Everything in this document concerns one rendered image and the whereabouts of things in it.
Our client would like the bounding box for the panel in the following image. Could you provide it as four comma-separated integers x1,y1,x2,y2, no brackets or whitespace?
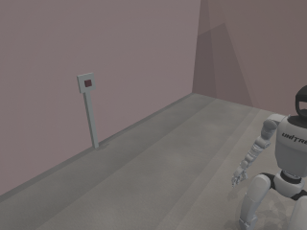
77,73,99,149

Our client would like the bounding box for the right robot forearm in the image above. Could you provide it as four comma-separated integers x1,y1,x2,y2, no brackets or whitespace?
240,136,263,170

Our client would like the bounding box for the button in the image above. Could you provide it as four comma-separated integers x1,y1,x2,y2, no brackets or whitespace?
84,80,92,87

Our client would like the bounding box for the right robot upper arm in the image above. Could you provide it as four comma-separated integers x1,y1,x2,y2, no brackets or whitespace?
254,113,286,150

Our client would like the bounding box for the right robot shin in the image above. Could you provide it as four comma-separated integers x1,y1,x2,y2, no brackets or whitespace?
239,216,256,230

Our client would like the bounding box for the robot head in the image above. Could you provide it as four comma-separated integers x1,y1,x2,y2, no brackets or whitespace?
287,85,307,129

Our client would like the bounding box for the robot right hand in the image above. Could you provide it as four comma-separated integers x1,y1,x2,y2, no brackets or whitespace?
231,166,248,188

